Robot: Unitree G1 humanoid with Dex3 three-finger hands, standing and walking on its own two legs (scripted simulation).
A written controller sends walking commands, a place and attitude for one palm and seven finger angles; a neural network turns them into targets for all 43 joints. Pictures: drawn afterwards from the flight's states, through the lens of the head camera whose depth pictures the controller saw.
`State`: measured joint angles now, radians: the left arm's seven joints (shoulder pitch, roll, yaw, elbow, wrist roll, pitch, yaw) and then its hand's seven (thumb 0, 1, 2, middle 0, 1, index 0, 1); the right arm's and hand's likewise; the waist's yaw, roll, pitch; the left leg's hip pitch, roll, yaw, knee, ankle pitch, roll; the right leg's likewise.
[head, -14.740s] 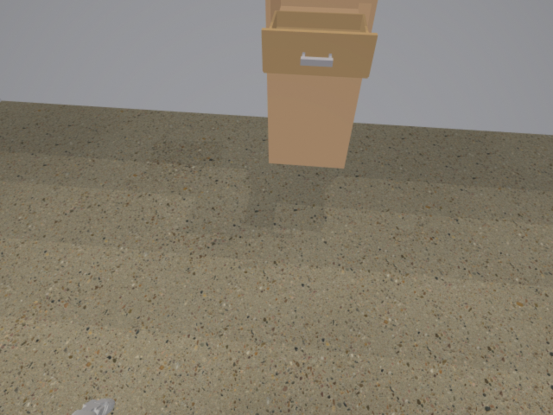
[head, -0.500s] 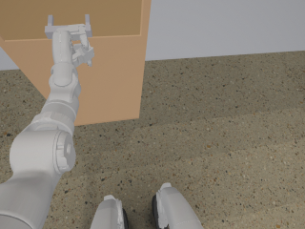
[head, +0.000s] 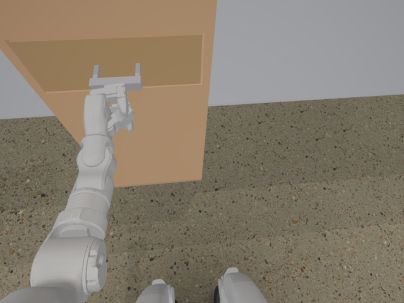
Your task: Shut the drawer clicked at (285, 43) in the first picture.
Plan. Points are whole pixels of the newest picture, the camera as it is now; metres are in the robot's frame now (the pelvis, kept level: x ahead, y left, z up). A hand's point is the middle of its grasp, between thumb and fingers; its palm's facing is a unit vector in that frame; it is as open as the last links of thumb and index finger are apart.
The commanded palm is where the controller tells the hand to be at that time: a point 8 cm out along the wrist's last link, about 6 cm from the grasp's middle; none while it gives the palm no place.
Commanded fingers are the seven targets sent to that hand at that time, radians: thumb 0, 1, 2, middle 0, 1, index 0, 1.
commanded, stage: draw the hand back to the body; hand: left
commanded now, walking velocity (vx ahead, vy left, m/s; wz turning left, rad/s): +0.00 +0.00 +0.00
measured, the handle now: (117, 76) +0.58 +0.15 +0.05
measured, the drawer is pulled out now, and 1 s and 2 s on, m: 0.00 0.00 0.00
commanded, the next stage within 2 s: step back with the hand held close in 1.22 s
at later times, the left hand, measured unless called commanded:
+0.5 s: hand (62, 174) +0.31 +0.18 +0.14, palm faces +0.10 -0.97 -0.21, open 3.3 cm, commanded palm +0.27 +0.23 +0.16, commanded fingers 0.00 0.90 0.90 -1.40 -1.60 -1.40 -1.60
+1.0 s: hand out of the picture +0.20 +0.25 +0.22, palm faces +0.39 -0.84 -0.37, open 3.2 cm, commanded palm +0.14 +0.29 +0.24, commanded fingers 0.00 0.90 0.90 -1.40 -1.60 -1.40 -1.60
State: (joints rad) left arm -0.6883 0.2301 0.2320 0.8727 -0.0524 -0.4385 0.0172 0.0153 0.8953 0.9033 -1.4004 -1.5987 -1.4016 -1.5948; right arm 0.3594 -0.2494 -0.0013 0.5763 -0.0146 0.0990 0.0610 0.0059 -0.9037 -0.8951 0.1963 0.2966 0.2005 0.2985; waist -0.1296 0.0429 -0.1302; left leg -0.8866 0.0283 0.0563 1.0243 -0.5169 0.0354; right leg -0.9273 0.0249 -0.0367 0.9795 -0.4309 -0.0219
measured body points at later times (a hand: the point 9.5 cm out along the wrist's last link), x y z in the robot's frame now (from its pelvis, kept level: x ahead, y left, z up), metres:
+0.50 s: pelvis +0.01 +0.00 +0.05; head +0.02 -0.01 +0.50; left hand +0.30 +0.23 +0.15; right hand +0.20 -0.23 -0.03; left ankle -0.02 +0.10 -0.67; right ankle +0.01 -0.11 -0.67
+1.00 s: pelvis +0.01 +0.01 +0.07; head -0.01 -0.01 +0.52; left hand +0.17 +0.29 +0.24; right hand +0.21 -0.19 -0.01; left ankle -0.02 +0.10 -0.67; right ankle +0.01 -0.11 -0.67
